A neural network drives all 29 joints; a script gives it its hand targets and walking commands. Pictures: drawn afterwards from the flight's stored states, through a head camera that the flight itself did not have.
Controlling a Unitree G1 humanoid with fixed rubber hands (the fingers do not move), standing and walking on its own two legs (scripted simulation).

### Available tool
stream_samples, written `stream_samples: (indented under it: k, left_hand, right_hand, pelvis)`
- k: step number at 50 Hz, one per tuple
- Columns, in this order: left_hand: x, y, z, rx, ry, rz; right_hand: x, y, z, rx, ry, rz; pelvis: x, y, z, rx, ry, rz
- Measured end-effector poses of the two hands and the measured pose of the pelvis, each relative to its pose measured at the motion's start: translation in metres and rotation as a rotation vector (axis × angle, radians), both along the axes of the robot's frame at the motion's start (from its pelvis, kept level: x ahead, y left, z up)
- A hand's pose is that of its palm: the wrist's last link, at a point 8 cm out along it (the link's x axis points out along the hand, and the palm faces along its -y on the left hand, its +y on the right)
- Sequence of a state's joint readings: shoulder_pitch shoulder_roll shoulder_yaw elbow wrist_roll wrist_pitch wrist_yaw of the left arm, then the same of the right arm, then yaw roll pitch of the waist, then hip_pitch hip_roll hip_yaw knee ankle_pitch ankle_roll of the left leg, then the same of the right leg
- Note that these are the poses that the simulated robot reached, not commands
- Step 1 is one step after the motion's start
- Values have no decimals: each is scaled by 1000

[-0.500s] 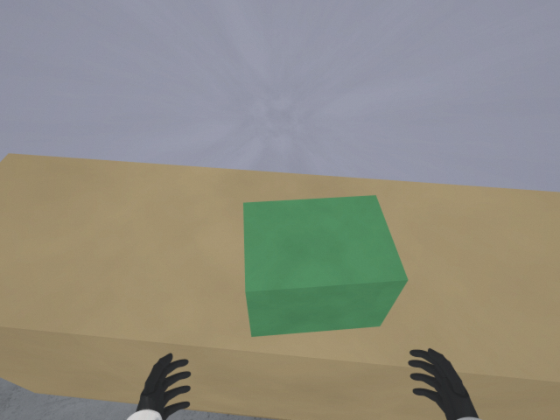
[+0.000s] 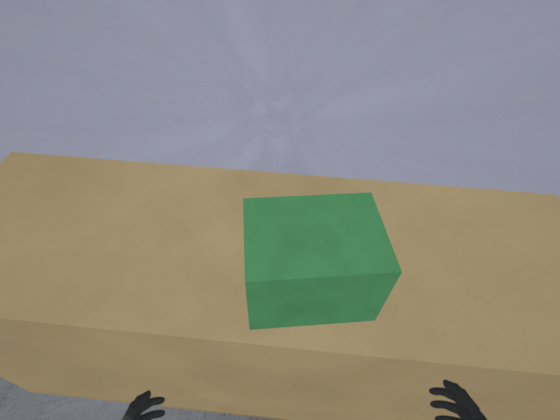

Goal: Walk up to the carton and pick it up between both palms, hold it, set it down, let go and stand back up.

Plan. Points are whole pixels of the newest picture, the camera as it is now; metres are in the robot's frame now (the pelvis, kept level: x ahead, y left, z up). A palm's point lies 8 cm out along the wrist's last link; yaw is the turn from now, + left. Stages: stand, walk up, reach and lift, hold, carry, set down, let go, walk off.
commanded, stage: stand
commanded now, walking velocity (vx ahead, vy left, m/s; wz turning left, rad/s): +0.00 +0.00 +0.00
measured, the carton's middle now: (310, 261) +0.40 -0.01 -0.05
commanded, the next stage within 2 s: none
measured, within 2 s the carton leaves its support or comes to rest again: neither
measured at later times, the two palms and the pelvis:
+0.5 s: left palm out of the picture +0.05 +0.25 -0.10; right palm out of the picture +0.09 -0.26 -0.09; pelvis -0.03 +0.00 +0.00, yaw +0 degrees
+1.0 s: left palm out of the picture +0.05 +0.26 -0.10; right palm out of the picture +0.08 -0.27 -0.09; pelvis -0.03 +0.00 +0.00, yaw +0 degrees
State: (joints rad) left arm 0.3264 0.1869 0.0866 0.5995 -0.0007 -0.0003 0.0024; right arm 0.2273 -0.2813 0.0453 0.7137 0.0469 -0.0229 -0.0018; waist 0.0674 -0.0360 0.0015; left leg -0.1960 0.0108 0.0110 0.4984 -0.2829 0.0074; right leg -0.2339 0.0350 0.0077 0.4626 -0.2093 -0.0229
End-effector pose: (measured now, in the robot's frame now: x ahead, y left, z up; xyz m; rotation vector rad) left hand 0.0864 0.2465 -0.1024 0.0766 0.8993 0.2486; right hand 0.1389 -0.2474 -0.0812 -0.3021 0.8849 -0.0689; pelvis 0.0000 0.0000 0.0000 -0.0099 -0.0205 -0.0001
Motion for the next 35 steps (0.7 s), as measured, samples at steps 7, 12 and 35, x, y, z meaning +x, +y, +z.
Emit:
stream_samples:
  k: [7,12,35]
  left_hand:
    - [-17,0,-2,3,15,4]
    - [-23,1,0,10,2,1]
    - [-39,7,4,34,-7,-11]
  right_hand:
    - [-24,-6,-4,-6,27,-12]
    - [-33,-8,-4,-5,25,-15]
    - [-59,-17,-9,-12,44,-24]
  pelvis:
    - [-9,-1,0,2,-13,0]
    - [-16,-3,0,3,-23,0]
    - [-30,-5,-1,6,-42,0]
